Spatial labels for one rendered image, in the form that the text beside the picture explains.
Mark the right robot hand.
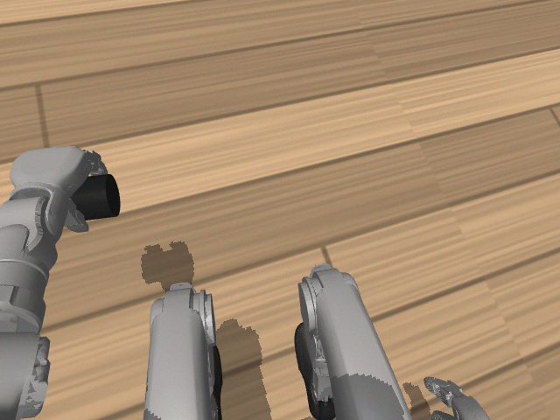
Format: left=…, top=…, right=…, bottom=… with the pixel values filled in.
left=423, top=377, right=490, bottom=420

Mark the can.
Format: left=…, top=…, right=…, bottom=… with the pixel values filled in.
left=70, top=174, right=120, bottom=221

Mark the left robot hand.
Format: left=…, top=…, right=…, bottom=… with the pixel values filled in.
left=10, top=146, right=108, bottom=233

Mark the right robot foot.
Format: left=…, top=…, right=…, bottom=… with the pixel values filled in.
left=294, top=322, right=336, bottom=420

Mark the left robot arm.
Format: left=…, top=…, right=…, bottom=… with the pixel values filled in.
left=0, top=182, right=70, bottom=420

